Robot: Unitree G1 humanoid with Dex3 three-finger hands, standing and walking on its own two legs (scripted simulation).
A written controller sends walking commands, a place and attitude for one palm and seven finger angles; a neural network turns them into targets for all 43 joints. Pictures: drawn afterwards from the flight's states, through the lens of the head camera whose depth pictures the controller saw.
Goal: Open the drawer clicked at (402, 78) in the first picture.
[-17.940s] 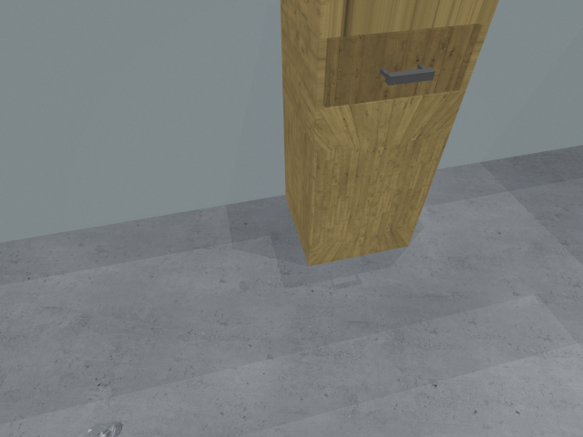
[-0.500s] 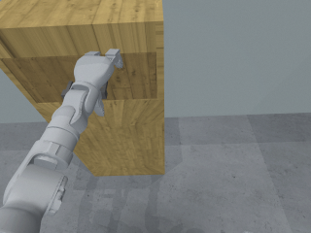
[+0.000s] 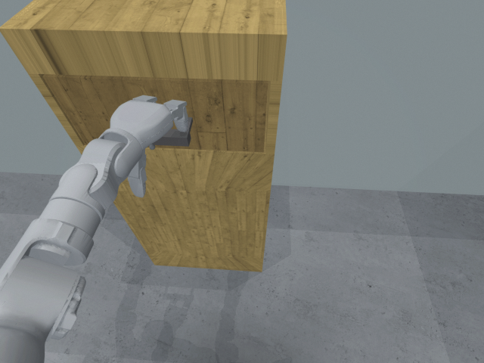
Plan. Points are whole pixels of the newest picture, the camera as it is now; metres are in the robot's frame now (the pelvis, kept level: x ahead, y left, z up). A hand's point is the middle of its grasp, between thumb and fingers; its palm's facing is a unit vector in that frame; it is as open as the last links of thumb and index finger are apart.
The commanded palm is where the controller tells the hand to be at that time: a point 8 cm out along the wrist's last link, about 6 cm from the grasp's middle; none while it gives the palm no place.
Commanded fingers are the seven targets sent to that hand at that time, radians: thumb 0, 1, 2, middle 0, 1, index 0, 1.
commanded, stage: move the hooked fingers above the handle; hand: left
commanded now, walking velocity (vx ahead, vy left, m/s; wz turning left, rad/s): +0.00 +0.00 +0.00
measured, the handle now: (160, 129) +0.53 +0.18 +0.07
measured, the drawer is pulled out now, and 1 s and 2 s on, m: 0.00 0.00 0.00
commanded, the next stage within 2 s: none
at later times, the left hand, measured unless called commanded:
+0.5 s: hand (137, 121) +0.48 +0.20 +0.14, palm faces -0.08 -0.01 -1.00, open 13.6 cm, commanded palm +0.46 +0.21 +0.19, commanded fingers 0.00 -0.50 0.30 -0.30 -1.20 -0.30 -1.20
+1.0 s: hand (168, 110) +0.49 +0.15 +0.15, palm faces +0.12 -0.03 -0.99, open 13.2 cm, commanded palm +0.48 +0.21 +0.19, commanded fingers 0.00 -0.50 0.30 -0.30 -1.20 -0.30 -1.20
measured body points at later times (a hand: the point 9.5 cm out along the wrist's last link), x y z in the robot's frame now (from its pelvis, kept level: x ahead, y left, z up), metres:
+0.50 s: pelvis -0.01 +0.01 +0.00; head +0.01 -0.02 +0.45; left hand +0.48 +0.20 +0.19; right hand +0.06 -0.24 -0.13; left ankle +0.02 +0.10 -0.73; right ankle -0.04 -0.09 -0.73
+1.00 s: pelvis -0.01 +0.02 +0.00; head +0.03 +0.00 +0.44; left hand +0.48 +0.15 +0.20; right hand +0.06 -0.23 -0.15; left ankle +0.02 +0.10 -0.73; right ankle -0.04 -0.09 -0.73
